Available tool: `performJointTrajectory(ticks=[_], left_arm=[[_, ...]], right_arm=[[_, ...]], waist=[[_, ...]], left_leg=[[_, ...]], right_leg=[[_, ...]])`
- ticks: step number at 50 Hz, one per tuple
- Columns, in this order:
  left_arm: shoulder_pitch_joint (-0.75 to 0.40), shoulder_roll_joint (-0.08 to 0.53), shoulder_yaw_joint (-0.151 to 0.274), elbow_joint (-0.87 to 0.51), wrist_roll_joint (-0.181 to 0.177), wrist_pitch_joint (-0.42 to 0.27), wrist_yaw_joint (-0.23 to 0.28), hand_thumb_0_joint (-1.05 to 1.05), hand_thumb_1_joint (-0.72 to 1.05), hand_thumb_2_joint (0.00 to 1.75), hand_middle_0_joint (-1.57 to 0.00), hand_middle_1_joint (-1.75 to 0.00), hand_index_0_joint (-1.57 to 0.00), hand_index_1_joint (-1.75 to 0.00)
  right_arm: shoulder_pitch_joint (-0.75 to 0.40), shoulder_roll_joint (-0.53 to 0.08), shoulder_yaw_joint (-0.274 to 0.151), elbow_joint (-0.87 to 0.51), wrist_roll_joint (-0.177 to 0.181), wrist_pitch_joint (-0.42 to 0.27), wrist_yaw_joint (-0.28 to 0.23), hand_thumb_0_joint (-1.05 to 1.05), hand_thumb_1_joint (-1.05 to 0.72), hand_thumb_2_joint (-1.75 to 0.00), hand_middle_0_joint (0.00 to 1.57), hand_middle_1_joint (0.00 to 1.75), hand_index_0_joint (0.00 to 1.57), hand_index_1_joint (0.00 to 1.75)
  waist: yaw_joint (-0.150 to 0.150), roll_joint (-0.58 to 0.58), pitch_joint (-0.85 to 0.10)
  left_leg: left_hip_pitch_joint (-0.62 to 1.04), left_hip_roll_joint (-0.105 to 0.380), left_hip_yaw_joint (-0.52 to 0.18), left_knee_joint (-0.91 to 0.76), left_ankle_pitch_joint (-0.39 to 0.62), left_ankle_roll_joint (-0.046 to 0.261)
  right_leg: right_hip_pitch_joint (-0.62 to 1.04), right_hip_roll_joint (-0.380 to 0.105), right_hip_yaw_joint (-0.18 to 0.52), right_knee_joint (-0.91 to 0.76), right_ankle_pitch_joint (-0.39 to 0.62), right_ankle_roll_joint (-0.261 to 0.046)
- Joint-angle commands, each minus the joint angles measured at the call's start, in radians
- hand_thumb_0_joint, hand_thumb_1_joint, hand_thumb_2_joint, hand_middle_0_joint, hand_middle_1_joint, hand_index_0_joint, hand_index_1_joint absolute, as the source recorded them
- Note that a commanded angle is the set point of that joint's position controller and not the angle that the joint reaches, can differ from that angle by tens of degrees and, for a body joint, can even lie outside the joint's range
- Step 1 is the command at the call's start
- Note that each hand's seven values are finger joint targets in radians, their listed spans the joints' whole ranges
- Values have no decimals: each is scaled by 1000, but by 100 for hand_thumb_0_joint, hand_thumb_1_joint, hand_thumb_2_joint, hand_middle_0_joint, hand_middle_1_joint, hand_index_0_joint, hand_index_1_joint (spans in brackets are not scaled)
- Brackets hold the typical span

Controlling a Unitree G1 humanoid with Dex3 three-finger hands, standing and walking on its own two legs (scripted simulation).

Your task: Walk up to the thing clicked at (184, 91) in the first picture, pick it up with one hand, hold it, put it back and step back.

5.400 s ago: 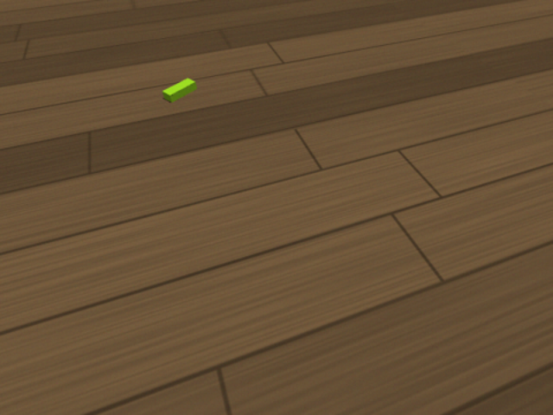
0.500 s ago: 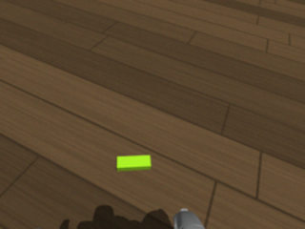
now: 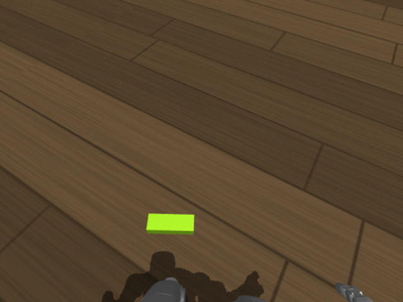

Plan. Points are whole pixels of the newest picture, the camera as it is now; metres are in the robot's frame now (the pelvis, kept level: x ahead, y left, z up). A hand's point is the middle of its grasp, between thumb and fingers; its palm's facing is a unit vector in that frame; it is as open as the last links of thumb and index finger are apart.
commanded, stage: walk up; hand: left
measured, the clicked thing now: (171, 224) +0.50 +0.17 -0.72
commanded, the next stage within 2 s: none
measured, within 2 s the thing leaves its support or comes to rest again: neither
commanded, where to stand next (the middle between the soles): +0.10 +0.01 m, yaw +2 degrees
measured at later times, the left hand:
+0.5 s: hand out of the picture +0.09 +0.27 -0.12, palm faces -0.01 -0.91 -0.41, open 7.4 cm
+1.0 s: hand out of the picture +0.10 +0.26 -0.12, palm faces +0.04 -0.93 -0.35, open 7.4 cm
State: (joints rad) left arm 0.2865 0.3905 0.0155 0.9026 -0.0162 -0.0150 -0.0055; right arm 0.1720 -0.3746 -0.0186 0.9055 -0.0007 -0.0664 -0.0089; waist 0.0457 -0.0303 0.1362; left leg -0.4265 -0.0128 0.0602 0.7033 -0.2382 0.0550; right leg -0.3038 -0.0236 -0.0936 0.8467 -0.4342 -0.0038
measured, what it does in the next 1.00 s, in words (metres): stands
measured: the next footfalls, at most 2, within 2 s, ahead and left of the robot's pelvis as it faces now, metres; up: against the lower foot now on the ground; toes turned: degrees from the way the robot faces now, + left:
left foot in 1.94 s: +0.17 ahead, +0.18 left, +0.00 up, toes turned +8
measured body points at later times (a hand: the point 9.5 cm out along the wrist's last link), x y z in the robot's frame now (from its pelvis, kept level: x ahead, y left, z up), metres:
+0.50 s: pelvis +0.01 -0.01 +0.02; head +0.02 -0.01 +0.47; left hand +0.09 +0.31 -0.10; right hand +0.11 -0.33 -0.11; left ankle +0.05 +0.11 -0.71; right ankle +0.01 -0.15 -0.71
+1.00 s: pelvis +0.03 +0.00 +0.03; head +0.04 +0.00 +0.48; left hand +0.09 +0.31 -0.10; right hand +0.15 -0.30 -0.09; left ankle +0.05 +0.11 -0.71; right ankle +0.01 -0.15 -0.71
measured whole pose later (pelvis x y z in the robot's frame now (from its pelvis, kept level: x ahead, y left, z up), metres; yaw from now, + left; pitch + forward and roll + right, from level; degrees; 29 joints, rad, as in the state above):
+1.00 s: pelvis +0.03 +0.00 +0.03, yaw +3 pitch -2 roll -1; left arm 0.09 0.37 0.00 1.14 0.01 -0.03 0.00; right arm 0.05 -0.36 -0.02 1.14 0.00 0.00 0.02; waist 0.01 0.00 0.04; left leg -0.19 0.00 -0.01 0.42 -0.19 0.00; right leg -0.08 -0.06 -0.07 0.37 -0.25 0.04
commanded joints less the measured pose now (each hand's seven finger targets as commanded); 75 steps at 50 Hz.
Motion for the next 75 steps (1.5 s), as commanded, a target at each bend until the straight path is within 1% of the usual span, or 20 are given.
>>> performJointTrajectory(ticks=[1,3,5,6,7,8,9,12,14,15,17,19,23,26,33,40,48,55,62,75], left_arm=[[-29,214,55,-62,-1,-7,32,0,90,90,-20,-30,-20,-30],[8,208,55,-26,0,-8,26,0,90,90,-20,-30,-20,-30],[74,185,55,34,6,-28,29,0,90,90,-20,-30,-20,-30],[60,215,62,46,20,-40,35,0,90,90,-20,-30,-20,-30],[28,267,73,35,35,-56,42,0,90,90,-20,-30,-20,-30],[-62,359,88,12,37,-57,46,0,90,90,-20,-30,-20,-30],[-128,369,89,0,40,-59,45,0,90,90,-20,-30,-20,-30],[-160,288,69,14,36,-72,47,0,90,90,-20,-30,-20,-30],[-170,271,61,28,26,-68,40,0,90,90,-20,-30,-20,-30],[-171,253,56,27,23,-64,37,0,90,90,-20,-30,-20,-30],[-127,218,46,34,13,-57,31,0,90,90,-20,-30,-20,-30],[-186,228,43,56,25,-53,30,0,90,90,-20,-30,-20,-30],[-228,249,41,65,27,-46,25,0,90,90,-20,-30,-20,-30],[-241,218,31,91,19,-37,19,0,90,90,-20,-30,-20,-30],[-223,217,30,137,16,-39,16,0,90,90,-20,-30,-20,-30],[-243,207,27,166,18,-38,17,0,90,90,-20,-30,-20,-30],[-248,202,27,176,27,-33,18,0,90,90,-20,-30,-20,-30],[-240,199,31,177,26,-35,19,0,90,90,-20,-30,-20,-30],[-239,199,33,172,31,-30,19,0,90,90,-20,-30,-20,-30],[-231,192,39,158,29,-26,20,0,90,90,-20,-30,-20,-30]], right_arm=[[46,-282,-78,-52,14,2,-26,0,-90,-90,20,30,20,30],[-34,-278,-67,-56,1,11,-26,0,-90,-90,20,30,20,30],[-116,-257,-56,-46,0,31,-14,0,-90,-90,20,30,20,30],[-124,-224,-47,-49,3,44,-7,0,-90,-90,20,30,20,30],[-104,-178,-36,-49,8,53,2,0,-90,-90,20,30,20,30],[-120,-186,-46,-49,2,65,0,0,-90,-90,20,30,20,30],[-129,-226,-65,-30,-6,68,-1,0,-90,-90,20,30,20,30],[-117,-198,-60,10,3,59,12,0,-90,-90,20,30,20,30],[-89,-185,-54,45,0,44,16,0,-90,-90,20,30,20,30],[-79,-189,-57,59,-4,38,14,0,-90,-90,20,30,20,30],[-119,-243,-63,61,-5,26,16,0,-90,-90,20,30,20,30],[-134,-218,-54,73,3,38,21,0,-90,-90,20,30,20,30],[-141,-226,-39,113,-6,50,24,0,-90,-90,20,30,20,30],[-156,-241,-35,133,-10,45,28,0,-90,-90,20,30,20,30],[-150,-231,-29,165,-8,35,21,0,-90,-90,20,30,20,30],[-139,-208,-34,180,0,40,16,0,-90,-90,20,30,20,30],[-165,-210,-41,176,-3,48,16,0,-90,-90,20,30,20,30],[-174,-200,-36,168,-4,45,16,0,-90,-90,20,30,20,30],[-171,-204,-39,168,-6,52,15,0,-90,-90,20,30,20,30],[-156,-194,-33,168,-6,52,13,0,-90,-90,20,30,20,30]], waist=[[-52,87,-265],[-25,147,-203],[21,164,-192],[19,104,-172],[1,-9,-157],[-20,-132,-110],[-31,-112,-78],[-45,-88,-98],[-53,-82,-162],[-54,-74,-199],[-22,6,-249],[-37,-22,-212],[-48,-3,-141],[-36,63,-98],[-28,87,-178],[-41,49,-202],[-45,44,-156],[-41,41,-191],[-44,41,-165],[-40,43,-177]], left_leg=[[249,361,-419,-229,398,266],[152,295,-345,-225,222,197],[53,206,-231,-145,160,118],[15,157,-182,-80,119,65],[-50,93,-130,31,87,5],[-64,36,-90,113,-210,-21],[-6,68,-116,173,-253,-28],[5,69,-89,59,-136,-20],[149,68,-72,-93,133,-16],[219,82,-86,-129,272,-2],[308,144,-184,-120,322,43],[205,127,-167,-139,168,30],[155,87,-143,-205,-46,-4],[133,143,-247,-343,-132,12],[215,137,-198,-345,146,-5],[285,129,-164,-327,287,-12],[263,122,-173,-358,168,-12],[300,119,-158,-340,317,-17],[266,113,-167,-360,223,-19],[270,108,-171,-357,292,-23]], right_leg=[[-114,-34,132,163,-217,0],[-65,-43,119,27,-136,-23],[80,-7,80,-255,107,-23],[94,-35,144,-336,174,-31],[98,-183,366,-440,171,-71],[-28,-361,550,-524,133,-179],[-86,-388,557,-492,196,-234],[43,-269,344,-394,453,-156],[64,-198,219,-316,605,-99],[63,-166,175,-279,618,-68],[8,-88,126,-283,364,-18],[69,-90,145,-368,178,-30],[54,-145,206,-451,18,-67],[62,-66,115,-423,19,-35],[196,-90,107,-491,237,-27],[214,-110,103,-532,333,-18],[193,-106,85,-546,266,-15],[230,-116,77,-550,378,-2],[236,-110,68,-559,303,-6],[264,-109,56,-550,341,-2]])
